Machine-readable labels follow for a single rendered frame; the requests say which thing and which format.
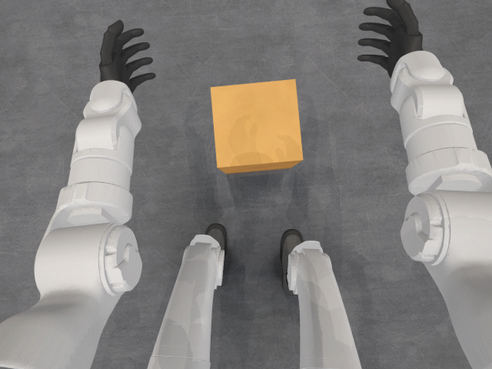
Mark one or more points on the left robot forearm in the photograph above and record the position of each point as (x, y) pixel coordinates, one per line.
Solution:
(101, 163)

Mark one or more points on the right robot forearm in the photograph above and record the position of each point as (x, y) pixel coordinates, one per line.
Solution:
(441, 150)

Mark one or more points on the left robot hand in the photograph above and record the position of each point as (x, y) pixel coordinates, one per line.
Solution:
(113, 58)

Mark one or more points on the right robot hand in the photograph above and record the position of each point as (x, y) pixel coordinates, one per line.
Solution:
(404, 36)

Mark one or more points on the robot right upper arm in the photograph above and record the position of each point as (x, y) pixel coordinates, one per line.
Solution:
(450, 232)

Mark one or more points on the robot left upper arm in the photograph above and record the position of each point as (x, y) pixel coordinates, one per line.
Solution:
(81, 272)

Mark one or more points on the carton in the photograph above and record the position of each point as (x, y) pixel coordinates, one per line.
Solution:
(256, 126)

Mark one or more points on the left robot foot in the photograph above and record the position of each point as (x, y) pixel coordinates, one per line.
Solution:
(218, 232)

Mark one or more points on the robot left thigh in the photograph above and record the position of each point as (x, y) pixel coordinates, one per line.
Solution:
(184, 338)

